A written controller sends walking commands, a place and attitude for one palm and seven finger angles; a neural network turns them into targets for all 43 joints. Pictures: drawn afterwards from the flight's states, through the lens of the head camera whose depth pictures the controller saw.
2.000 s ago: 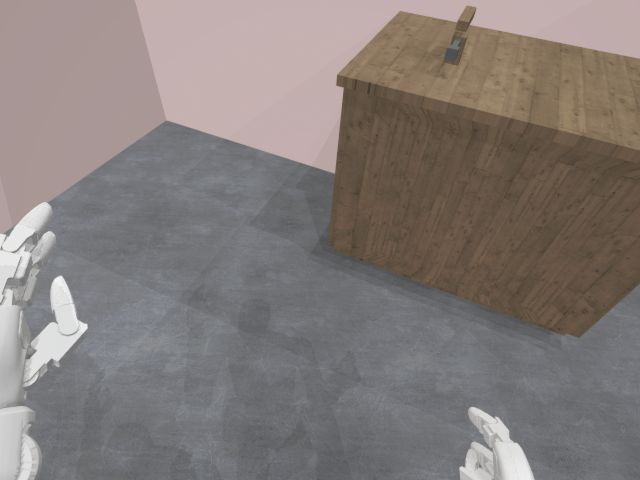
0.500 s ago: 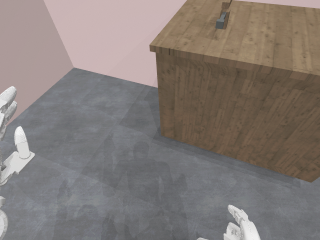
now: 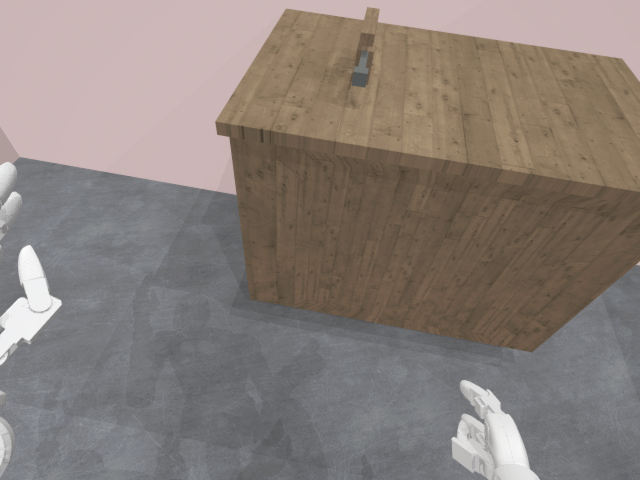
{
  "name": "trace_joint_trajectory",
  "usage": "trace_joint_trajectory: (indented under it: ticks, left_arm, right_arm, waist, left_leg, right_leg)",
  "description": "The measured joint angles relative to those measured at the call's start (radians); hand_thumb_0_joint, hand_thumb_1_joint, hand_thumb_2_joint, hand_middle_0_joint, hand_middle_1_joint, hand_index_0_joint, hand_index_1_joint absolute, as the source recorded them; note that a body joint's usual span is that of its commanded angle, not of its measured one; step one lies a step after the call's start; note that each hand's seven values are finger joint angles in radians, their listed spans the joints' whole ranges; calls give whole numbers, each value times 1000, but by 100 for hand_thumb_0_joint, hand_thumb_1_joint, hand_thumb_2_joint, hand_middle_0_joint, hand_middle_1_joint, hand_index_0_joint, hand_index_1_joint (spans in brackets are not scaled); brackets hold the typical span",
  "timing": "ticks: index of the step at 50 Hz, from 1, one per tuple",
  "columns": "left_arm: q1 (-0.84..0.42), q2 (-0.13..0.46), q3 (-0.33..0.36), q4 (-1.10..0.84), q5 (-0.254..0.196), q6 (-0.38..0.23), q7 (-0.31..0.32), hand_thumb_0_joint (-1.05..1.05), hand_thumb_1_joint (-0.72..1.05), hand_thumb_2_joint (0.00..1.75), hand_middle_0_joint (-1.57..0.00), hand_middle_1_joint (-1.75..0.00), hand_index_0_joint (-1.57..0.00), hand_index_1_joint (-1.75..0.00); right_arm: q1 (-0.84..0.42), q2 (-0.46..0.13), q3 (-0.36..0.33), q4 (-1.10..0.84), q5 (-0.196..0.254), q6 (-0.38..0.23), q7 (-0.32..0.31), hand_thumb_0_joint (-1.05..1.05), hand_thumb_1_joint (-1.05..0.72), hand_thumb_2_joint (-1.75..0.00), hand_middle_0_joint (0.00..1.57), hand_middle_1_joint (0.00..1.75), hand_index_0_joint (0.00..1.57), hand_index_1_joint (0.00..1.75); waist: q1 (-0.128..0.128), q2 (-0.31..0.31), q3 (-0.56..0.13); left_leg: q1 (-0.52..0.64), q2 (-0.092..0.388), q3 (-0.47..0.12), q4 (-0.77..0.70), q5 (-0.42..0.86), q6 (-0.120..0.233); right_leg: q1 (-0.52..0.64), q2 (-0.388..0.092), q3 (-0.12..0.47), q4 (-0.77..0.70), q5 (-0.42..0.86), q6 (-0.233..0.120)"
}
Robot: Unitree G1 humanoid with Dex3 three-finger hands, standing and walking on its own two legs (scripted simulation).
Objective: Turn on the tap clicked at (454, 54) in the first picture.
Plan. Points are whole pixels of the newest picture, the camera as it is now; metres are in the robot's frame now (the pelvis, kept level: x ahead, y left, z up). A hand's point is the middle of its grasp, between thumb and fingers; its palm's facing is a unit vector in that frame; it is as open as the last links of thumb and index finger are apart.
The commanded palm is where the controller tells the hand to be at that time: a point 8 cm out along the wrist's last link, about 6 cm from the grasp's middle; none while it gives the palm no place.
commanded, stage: turn to face it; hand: left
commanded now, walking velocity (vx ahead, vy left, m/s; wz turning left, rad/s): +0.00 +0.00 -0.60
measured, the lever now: (360, 76) +0.81 -0.01 +0.10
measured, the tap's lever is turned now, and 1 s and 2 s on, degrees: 0 0 0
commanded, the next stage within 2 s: take the last steps up to it in 0.78 s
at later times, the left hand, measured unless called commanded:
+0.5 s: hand (264, 294) +0.24 +0.09 +0.18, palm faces +0.09 -0.81 -0.57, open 7.5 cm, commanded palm +0.20 +0.15 +0.18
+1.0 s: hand (239, 320) +0.21 +0.10 +0.18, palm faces +0.09 -0.92 -0.38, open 7.5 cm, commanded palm +0.18 +0.15 +0.18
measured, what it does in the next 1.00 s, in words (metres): steps on the spot, turning right: right foot, then left foot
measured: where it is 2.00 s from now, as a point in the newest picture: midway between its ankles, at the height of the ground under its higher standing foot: outside the picture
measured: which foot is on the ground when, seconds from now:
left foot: down 0.00-0.34, up 0.36-0.88, down 0.90-1.00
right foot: up 0.00-0.30, down 0.32-0.92, up 0.94-1.00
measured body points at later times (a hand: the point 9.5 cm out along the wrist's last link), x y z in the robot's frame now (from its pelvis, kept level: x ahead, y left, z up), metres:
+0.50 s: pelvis -0.03 -0.07 +0.00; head +0.02 -0.12 +0.45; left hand +0.23 +0.13 +0.21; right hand +0.06 -0.36 -0.11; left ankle -0.02 +0.09 -0.63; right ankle -0.03 -0.14 -0.73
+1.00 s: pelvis -0.08 -0.05 +0.01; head -0.08 -0.04 +0.46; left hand +0.20 +0.15 +0.20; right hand +0.00 -0.32 -0.07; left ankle -0.04 +0.07 -0.73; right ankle -0.07 -0.14 -0.70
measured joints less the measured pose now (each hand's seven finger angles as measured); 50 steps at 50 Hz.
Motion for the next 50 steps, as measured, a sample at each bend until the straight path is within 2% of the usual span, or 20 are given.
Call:
trace_joint_trajectory:
  ticks: [2, 4, 8, 12, 15, 16, 17, 18, 19, 21, 24, 27, 30, 34, 41, 44, 46, 47, 50]
  left_arm:
    - [-5, -4, -10, -6, 1, 14, -5, 2, 89, 90, -21, -31, -20, -30]
    - [-8, -13, -26, -31, 1, 25, -10, 2, 89, 90, -21, -31, -20, -30]
    - [-1, -9, -33, -70, -1, 26, -18, 2, 89, 90, -21, -31, -20, -30]
    - [27, 19, 0, -59, -12, 22, -18, 2, 89, 90, -21, -31, -20, -30]
    - [44, 36, 17, -47, -19, 32, -15, 2, 89, 90, -21, -31, -20, -30]
    - [48, 41, 19, -48, -18, 36, -13, 2, 89, 90, -21, -31, -20, -30]
    - [44, 30, 9, -48, -15, 38, -13, 2, 89, 90, -21, -31, -20, -30]
    - [43, 19, 0, -52, -11, 37, -12, 2, 89, 90, -21, -31, -21, -30]
    - [48, 11, -7, -59, -11, 35, -10, 2, 89, 90, -21, -31, -21, -30]
    - [73, 4, -10, -78, -15, 34, -10, 2, 88, 90, -21, -31, -21, -30]
    - [134, 13, 11, -86, -18, 19, -6, 2, 88, 90, -22, -31, -21, -30]
    - [160, 28, 28, -53, -22, 9, -5, 2, 88, 90, -22, -31, -21, -30]
    - [144, 28, 29, -11, -27, 6, -6, 2, 88, 90, -22, -31, -21, -30]
    - [104, -2, 0, 13, -29, 7, -4, 2, 88, 90, -22, -31, -21, -30]
    - [48, -39, -52, 9, -13, 10, -1, 2, 88, 90, -22, -31, -21, -30]
    - [30, -40, -56, -1, -6, 7, -1, 2, 88, 90, -22, -31, -21, -30]
    - [9, -33, -52, 3, -3, 2, -2, 2, 88, 90, -22, -31, -21, -30]
    - [2, -30, -48, 11, 0, 1, -1, 2, 88, 90, -22, -31, -21, -30]
    - [12, -26, -34, 49, 8, 5, -4, 2, 88, 90, -21, -31, -21, -30]
  right_arm:
    - [6, 18, 12, -5, -2, -8, 17, 1, -90, -90, 20, 30, 20, 30]
    - [18, 30, 24, -8, -1, -16, 36, 1, -90, -90, 20, 30, 20, 30]
    - [39, 44, 37, -5, 1, -27, 58, 1, -90, -89, 21, 30, 21, 30]
    - [54, 43, 33, 2, 6, -40, 59, 1, -90, -89, 21, 30, 21, 30]
    - [67, 25, 22, 2, 11, -54, 57, 1, -90, -89, 21, 30, 21, 30]
    - [72, 15, 17, 1, 15, -57, 56, 1, -90, -89, 21, 30, 21, 30]
    - [67, -4, 9, 7, 19, -57, 54, 1, -90, -89, 21, 30, 21, 30]
    - [55, -23, 2, 19, 20, -50, 48, 1, -90, -89, 21, 30, 21, 30]
    - [40, -39, -4, 32, 21, -43, 41, 1, -90, -89, 21, 30, 21, 30]
    - [14, -63, -17, 50, 24, -27, 33, 1, -90, -89, 21, 30, 21, 30]
    - [-11, -82, -32, 52, 20, -1, 20, 1, -90, -90, 20, 30, 20, 30]
    - [-19, -89, -47, 54, 17, 15, 7, 1, -91, -90, 20, 30, 20, 30]
    - [-11, -94, -55, 58, 18, 17, -1, 1, -91, -90, 20, 30, 20, 30]
    - [15, -96, -51, 60, 20, 8, -4, 1, -91, -90, 20, 30, 20, 30]
    - [49, -75, -28, 55, 17, -1, -8, 1, -90, -90, 20, 30, 20, 30]
    - [55, -68, -16, 39, 13, -2, -6, 1, -90, -90, 20, 30, 20, 30]
    - [49, -53, -11, 37, 11, -4, -9, 1, -90, -90, 20, 30, 20, 30]
    - [48, -41, -6, 36, 12, -6, -9, 1, -90, -90, 20, 30, 20, 30]
    - [63, -10, 7, 39, 8, -23, -5, 1, -90, -90, 20, 30, 20, 30]
  waist:
    - [5, 23, 19]
    - [10, 42, 36]
    - [4, 68, 62]
    - [-2, 84, 81]
    - [-9, 91, 93]
    - [-13, 93, 95]
    - [-18, 118, 107]
    - [-23, 132, 118]
    - [-27, 131, 125]
    - [-29, 115, 127]
    - [-49, 99, 110]
    - [-61, 98, 76]
    - [-55, 96, 40]
    - [-37, 83, -5]
    - [-6, 41, -59]
    - [-3, 41, -67]
    - [-3, 31, -53]
    - [3, 22, -43]
    - [-1, 39, -50]
  left_leg:
    - [19, 33, 17, -9, 1, -4]
    - [33, 63, 35, -22, 6, -10]
    - [45, 104, 69, -40, 17, -26]
    - [42, 140, 110, -38, 23, -51]
    - [23, 164, 131, 3, 10, -77]
    - [9, 173, 130, 36, -2, -86]
    - [-11, 196, 109, 82, -14, -86]
    - [-43, 191, 57, 157, -85, -83]
    - [-83, 159, -6, 257, -162, -85]
    - [-153, 84, -94, 447, -219, -88]
    - [-225, 14, -157, 617, -171, -98]
    - [-258, -15, -181, 651, -105, -103]
    - [-254, -27, -189, 597, -76, -96]
    - [-199, -38, -188, 445, -80, -76]
    - [-51, -66, -181, 156, -116, -39]
    - [48, -63, -174, -36, -75, -20]
    - [71, -66, -167, -94, 11, -11]
    - [76, -70, -156, -91, 19, -12]
    - [82, -56, -142, -81, 4, -9]
  right_leg:
    - [-31, -9, -18, 87, 2, 13]
    - [-48, -28, -34, 100, 39, 24]
    - [-44, -62, -59, 22, 91, 41]
    - [-5, -63, -90, -106, 106, 48]
    - [60, -50, -107, -237, 158, 40]
    - [88, -44, -110, -287, 192, 21]
    - [93, -24, -119, -290, 189, -16]
    - [86, -14, -119, -273, 179, -44]
    - [74, -13, -110, -257, 172, -61]
    - [61, -14, -79, -255, 178, -76]
    - [68, -1, -45, -298, 213, -88]
    - [81, 20, -25, -347, 247, -96]
    - [90, 39, -9, -380, 273, -104]
    - [95, 55, 8, -410, 301, -111]
    - [79, 70, 30, -452, 353, -108]
    - [55, 83, 31, -443, 366, -98]
    - [33, 80, 37, -398, 336, -73]
    - [19, 75, 45, -348, 273, -50]
    - [-27, 56, 20, -105, 132, -11]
